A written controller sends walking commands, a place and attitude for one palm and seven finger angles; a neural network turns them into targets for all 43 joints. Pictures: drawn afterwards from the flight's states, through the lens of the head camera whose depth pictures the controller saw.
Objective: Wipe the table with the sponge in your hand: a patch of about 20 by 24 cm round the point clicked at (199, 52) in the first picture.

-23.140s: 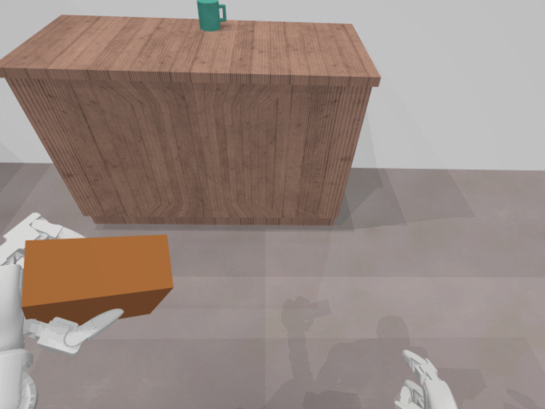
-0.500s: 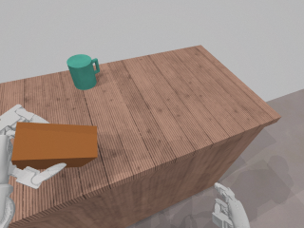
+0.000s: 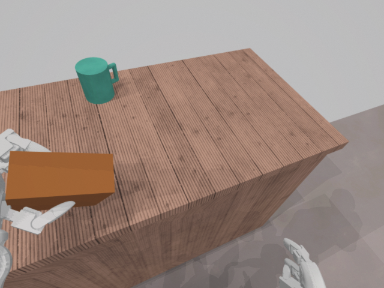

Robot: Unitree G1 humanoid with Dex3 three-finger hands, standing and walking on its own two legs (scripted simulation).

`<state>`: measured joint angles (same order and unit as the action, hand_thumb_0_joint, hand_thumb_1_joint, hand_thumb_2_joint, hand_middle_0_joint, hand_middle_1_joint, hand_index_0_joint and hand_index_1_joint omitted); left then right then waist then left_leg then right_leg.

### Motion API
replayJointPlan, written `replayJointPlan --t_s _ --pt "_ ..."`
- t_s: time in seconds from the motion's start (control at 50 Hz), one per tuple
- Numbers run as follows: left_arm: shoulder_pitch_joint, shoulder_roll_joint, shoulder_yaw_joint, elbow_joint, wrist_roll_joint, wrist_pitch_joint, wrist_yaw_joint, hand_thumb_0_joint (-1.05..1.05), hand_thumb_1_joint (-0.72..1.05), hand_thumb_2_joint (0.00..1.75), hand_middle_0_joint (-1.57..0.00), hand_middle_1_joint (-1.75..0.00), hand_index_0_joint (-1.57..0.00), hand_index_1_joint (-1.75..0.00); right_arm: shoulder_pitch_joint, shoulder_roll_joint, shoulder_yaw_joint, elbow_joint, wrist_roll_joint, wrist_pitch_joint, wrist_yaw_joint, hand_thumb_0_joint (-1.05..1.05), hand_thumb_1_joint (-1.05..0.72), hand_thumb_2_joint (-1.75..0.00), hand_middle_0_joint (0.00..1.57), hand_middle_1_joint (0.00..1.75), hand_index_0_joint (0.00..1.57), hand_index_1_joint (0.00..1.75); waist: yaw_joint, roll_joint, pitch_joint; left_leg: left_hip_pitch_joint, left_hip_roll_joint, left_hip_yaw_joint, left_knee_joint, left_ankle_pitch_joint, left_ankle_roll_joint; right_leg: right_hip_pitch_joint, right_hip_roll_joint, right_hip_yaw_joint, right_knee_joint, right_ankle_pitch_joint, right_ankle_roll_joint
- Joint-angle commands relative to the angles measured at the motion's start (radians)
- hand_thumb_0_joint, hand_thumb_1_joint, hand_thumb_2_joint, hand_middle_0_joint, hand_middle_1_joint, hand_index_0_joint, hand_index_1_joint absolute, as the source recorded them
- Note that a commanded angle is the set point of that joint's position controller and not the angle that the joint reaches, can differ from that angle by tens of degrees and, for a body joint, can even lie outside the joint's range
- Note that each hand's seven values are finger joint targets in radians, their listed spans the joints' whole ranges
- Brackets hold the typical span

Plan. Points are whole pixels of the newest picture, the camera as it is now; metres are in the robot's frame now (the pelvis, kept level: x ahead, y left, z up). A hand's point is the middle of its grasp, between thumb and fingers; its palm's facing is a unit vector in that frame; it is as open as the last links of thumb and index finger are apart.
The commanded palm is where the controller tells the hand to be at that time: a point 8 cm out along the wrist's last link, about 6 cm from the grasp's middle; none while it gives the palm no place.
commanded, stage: look again from close up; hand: left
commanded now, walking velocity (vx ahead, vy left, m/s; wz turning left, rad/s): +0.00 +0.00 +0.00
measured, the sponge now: (76, 183) +0.25 +0.22 +0.12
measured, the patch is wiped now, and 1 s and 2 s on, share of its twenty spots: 0.00 0.00 0.00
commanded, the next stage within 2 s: shuffle to correct the standing spot in 0.26 s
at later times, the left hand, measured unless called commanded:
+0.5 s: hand (33, 177) +0.23 +0.27 +0.16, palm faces +0.38 -0.85 -0.36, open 10.3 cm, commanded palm +0.17 +0.30 +0.17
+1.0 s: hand (85, 191) +0.22 +0.19 +0.16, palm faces +0.34 -0.85 -0.40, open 10.3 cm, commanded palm +0.16 +0.22 +0.17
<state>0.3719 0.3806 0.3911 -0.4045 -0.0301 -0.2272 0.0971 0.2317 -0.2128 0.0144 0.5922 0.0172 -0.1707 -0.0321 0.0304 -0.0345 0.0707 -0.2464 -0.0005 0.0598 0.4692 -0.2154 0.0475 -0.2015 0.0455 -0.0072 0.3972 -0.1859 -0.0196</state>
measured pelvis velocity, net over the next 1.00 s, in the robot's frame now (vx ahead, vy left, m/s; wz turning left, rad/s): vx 0.00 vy -0.06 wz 0.00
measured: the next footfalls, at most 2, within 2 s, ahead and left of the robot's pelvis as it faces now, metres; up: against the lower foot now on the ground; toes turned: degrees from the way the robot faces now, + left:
none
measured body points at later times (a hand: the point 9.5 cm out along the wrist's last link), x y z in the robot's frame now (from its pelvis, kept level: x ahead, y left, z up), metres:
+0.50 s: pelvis +0.01 +0.02 +0.00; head +0.04 +0.05 +0.45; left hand +0.20 +0.31 +0.18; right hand +0.20 -0.19 -0.06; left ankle +0.02 +0.08 -0.74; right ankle +0.02 -0.11 -0.74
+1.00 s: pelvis +0.00 -0.06 +0.00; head +0.02 -0.05 +0.44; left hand +0.19 +0.23 +0.18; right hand +0.17 -0.30 -0.08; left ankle +0.02 +0.08 -0.74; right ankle +0.02 -0.11 -0.74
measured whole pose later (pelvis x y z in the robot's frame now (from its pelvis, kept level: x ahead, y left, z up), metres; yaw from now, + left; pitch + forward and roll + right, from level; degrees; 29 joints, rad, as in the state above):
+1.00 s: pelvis +0.00 -0.06 +0.00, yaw +0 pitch +0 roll -1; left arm 0.45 0.38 0.37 -0.49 -0.08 -0.16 0.08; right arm 0.22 -0.22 -0.02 0.56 0.02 -0.11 -0.03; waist 0.01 0.00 0.04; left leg -0.29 0.07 0.03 0.51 -0.23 -0.02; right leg -0.24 0.11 -0.04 0.43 -0.20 -0.10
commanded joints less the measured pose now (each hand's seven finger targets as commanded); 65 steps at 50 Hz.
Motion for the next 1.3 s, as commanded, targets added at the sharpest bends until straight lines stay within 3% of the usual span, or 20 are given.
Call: replayJointPlan --t_s 0.0,0.06,0.12,0.14,0.16,0.24,0.26,0.34,0.42,0.52,0.62,0.66,0.74,0.76,0.8,1.0,1.04,1.06,1.18,1.28 --pt "-0.065 0.131 0.034 -0.304 -0.01 -0.076 0.012 0.0 0.1 1.3 -1.2 -1.6 -1.2 -1.6 -0.108 -0.118 -0.048 -0.162 -0.006 -0.077 0.0 0.0 -0.9 -0.9 0.2 0.3 0.2 0.3 -0.002 0.116 -0.213 0.12 0.075 -0.103 -0.083 0.12 -0.015 0.054 -0.095 0.098 -0.044 0.151 -0.006" --pt "-0.003 0.112 0.034 -0.25 -0.01 -0.058 0.016 0.0 0.1 1.3 -1.2 -1.6 -1.2 -1.6 -0.105 -0.118 -0.048 -0.155 -0.005 -0.059 0.003 0.0 -0.9 -0.9 0.2 0.3 0.2 0.3 -0.004 0.073 -0.206 0.116 0.084 -0.106 -0.091 0.179 -0.023 0.051 -0.089 0.077 -0.036 0.173 -0.002" --pt "0.008 0.152 0.081 -0.232 -0.016 -0.05 0.015 0.0 0.1 1.3 -1.2 -1.6 -1.2 -1.6 -0.107 -0.117 -0.051 -0.167 -0.002 -0.039 -0.002 0.0 -0.9 -0.9 0.2 0.3 0.2 0.3 -0.005 0.042 -0.181 0.093 0.091 -0.109 -0.092 0.191 -0.03 0.054 -0.097 0.087 -0.037 0.192 -0.003" --pt "0.008 0.179 0.113 -0.233 -0.015 -0.045 0.022 0.0 0.1 1.3 -1.2 -1.6 -1.2 -1.6 -0.128 -0.116 -0.044 -0.164 0.001 -0.034 -0.004 0.0 -0.9 -0.9 0.2 0.3 0.2 0.3 -0.004 0.067 -0.179 0.102 0.087 -0.109 -0.104 0.197 -0.038 0.037 -0.09 0.079 -0.034 0.177 -0.003" --pt "0.013 0.139 0.077 -0.212 -0.023 -0.045 0.013 0.0 0.1 1.3 -1.2 -1.6 -1.2 -1.6 -0.115 -0.111 -0.04 -0.168 -0.004 -0.024 -0.005 0.0 -0.9 -0.9 0.2 0.3 0.2 0.3 -0.007 0.056 -0.172 0.09 0.09 -0.11 -0.109 0.203 -0.033 0.046 -0.087 0.063 -0.038 0.179 0.0" --pt "-0.042 0.181 0.099 -0.291 -0.02 -0.044 0.015 0.0 0.1 1.3 -1.2 -1.6 -1.2 -1.6 -0.14 -0.107 -0.035 -0.182 0.002 -0.019 -0.011 0.0 -0.9 -0.9 0.2 0.3 0.2 0.3 -0.007 0.113 -0.185 0.114 0.089 -0.102 -0.104 0.235 -0.039 0.053 -0.09 0.067 -0.029 0.209 -0.001" --pt "-0.042 0.14 0.057 -0.276 -0.026 -0.046 0.008 0.0 0.1 1.3 -1.2 -1.6 -1.2 -1.6 -0.123 -0.11 -0.033 -0.18 -0.006 -0.017 -0.01 0.0 -0.9 -0.9 0.2 0.3 0.2 0.3 -0.009 0.107 -0.188 0.104 0.089 -0.108 -0.114 0.232 -0.037 0.064 -0.085 0.052 -0.031 0.198 0.0" --pt "-0.072 0.162 0.058 -0.341 -0.013 -0.043 0.018 0.0 0.1 1.3 -1.2 -1.6 -1.2 -1.6 -0.141 -0.111 -0.034 -0.182 0.0 -0.027 -0.009 0.0 -0.9 -0.9 0.2 0.3 0.2 0.3 -0.005 0.166 -0.2 0.13 0.097 -0.112 -0.122 0.234 -0.053 0.062 -0.082 0.05 -0.011 0.174 -0.001" --pt "-0.074 0.152 0.054 -0.305 -0.02 -0.038 0.014 0.0 0.1 1.3 -1.2 -1.6 -1.2 -1.6 -0.113 -0.112 -0.046 -0.186 -0.003 -0.016 -0.006 0.0 -0.9 -0.9 0.2 0.3 0.2 0.3 -0.007 0.127 -0.183 0.112 0.141 -0.144 -0.149 0.217 -0.063 0.054 -0.071 0.034 0.005 0.112 0.008" --pt "-0.082 0.156 0.068 -0.298 -0.022 -0.032 0.006 0.0 0.1 1.3 -1.2 -1.6 -1.2 -1.6 -0.105 -0.109 -0.058 -0.193 -0.004 -0.001 0.004 0.0 -0.9 -0.9 0.2 0.3 0.2 0.3 -0.008 0.157 -0.178 0.129 0.191 -0.167 -0.174 0.26 -0.074 0.014 -0.056 0.004 0.059 0.002 0.014" --pt "-0.051 0.16 0.071 -0.344 -0.023 -0.03 -0.004 0.0 0.1 1.3 -1.2 -1.6 -1.2 -1.6 -0.101 -0.11 -0.065 -0.209 -0.006 0.0 0.021 0.0 -0.9 -0.9 0.2 0.3 0.2 0.3 -0.008 0.184 -0.187 0.15 0.218 -0.162 -0.141 0.327 -0.059 0.0 -0.058 -0.018 0.048 -0.037 0.015" --pt "-0.011 0.138 0.059 -0.323 -0.029 -0.022 -0.005 0.0 0.1 1.3 -1.2 -1.6 -1.2 -1.6 -0.114 -0.108 -0.056 -0.21 -0.005 0.005 0.027 0.0 -0.9 -0.9 0.2 0.3 0.2 0.3 -0.009 0.173 -0.184 0.11 0.201 -0.144 -0.127 0.252 -0.047 0.025 -0.053 -0.022 0.013 -0.003 0.014" --pt "0.028 0.192 0.122 -0.326 -0.038 -0.015 0.003 0.0 0.1 1.3 -1.2 -1.6 -1.2 -1.6 -0.119 -0.111 -0.066 -0.216 0.009 0.005 0.018 0.0 -0.9 -0.9 0.2 0.3 0.2 0.3 -0.012 0.086 -0.182 0.07 0.149 -0.115 -0.08 0.093 -0.042 0.033 -0.071 0.038 -0.032 0.105 -0.004" --pt "0.025 0.151 0.083 -0.306 -0.049 -0.015 -0.004 0.0 0.1 1.3 -1.2 -1.6 -1.2 -1.6 -0.11 -0.111 -0.063 -0.21 0.001 0.01 0.016 0.0 -0.9 -0.9 0.2 0.3 0.2 0.3 -0.019 0.086 -0.176 0.044 0.135 -0.114 -0.077 0.024 -0.034 0.027 -0.076 0.054 -0.047 0.087 -0.007" --pt "0.017 0.179 0.108 -0.304 -0.055 -0.015 -0.003 0.0 0.1 1.3 -1.2 -1.6 -1.2 -1.6 -0.107 -0.113 -0.071 -0.208 0.001 0.008 0.006 0.0 -0.9 -0.9 0.2 0.3 0.2 0.3 -0.02 0.087 -0.166 0.043 0.126 -0.111 -0.061 -0.037 -0.029 -0.009 -0.091 0.096 -0.06 0.063 -0.016" --pt "-0.024 0.168 0.073 -0.301 -0.067 0.016 0.006 0.0 0.1 1.3 -1.2 -1.6 -1.2 -1.6 -0.101 -0.113 -0.077 -0.194 0.009 0.011 -0.011 0.0 -0.9 -0.9 0.2 0.3 0.2 0.3 -0.028 0.012 -0.146 0.083 0.065 -0.045 0.09 -0.103 -0.019 -0.146 -0.157 0.206 -0.171 -0.137 -0.022" --pt "-0.001 0.2 0.106 -0.323 -0.065 0.02 0.018 0.0 0.1 1.3 -1.2 -1.6 -1.2 -1.6 -0.126 -0.11 -0.071 -0.192 0.014 0.015 -0.012 0.0 -0.9 -0.9 0.2 0.3 0.2 0.3 -0.023 0.032 -0.15 0.091 0.069 -0.049 0.083 -0.064 -0.017 -0.135 -0.161 0.207 -0.162 -0.096 -0.026" --pt "-0.001 0.164 0.071 -0.316 -0.07 0.018 0.016 0.0 0.1 1.3 -1.2 -1.6 -1.2 -1.6 -0.113 -0.109 -0.065 -0.188 0.008 0.018 -0.011 0.0 -0.9 -0.9 0.2 0.3 0.2 0.3 -0.03 0.03 -0.153 0.076 0.074 -0.054 0.072 -0.041 -0.013 -0.109 -0.154 0.182 -0.145 -0.072 -0.022" --pt "0.033 0.195 0.112 -0.344 -0.073 0.017 0.014 0.0 0.1 1.3 -1.2 -1.6 -1.2 -1.6 -0.116 -0.122 -0.078 -0.195 0.008 0.031 -0.014 0.0 -0.9 -0.9 0.2 0.3 0.2 0.3 -0.022 0.087 -0.187 0.071 0.123 -0.07 0.047 0.127 -0.003 -0.002 -0.123 0.135 -0.044 0.224 0.039" --pt "0.065 0.197 0.124 -0.306 -0.072 0.025 0.005 0.0 0.1 1.3 -1.2 -1.6 -1.2 -1.6 -0.108 -0.122 -0.082 -0.199 0.01 0.047 -0.008 0.0 -0.9 -0.9 0.2 0.3 0.2 0.3 -0.023 0.053 -0.206 0.057 0.126 -0.053 0.088 0.195 -0.007 0.06 -0.123 0.111 -0.015 0.377 0.064"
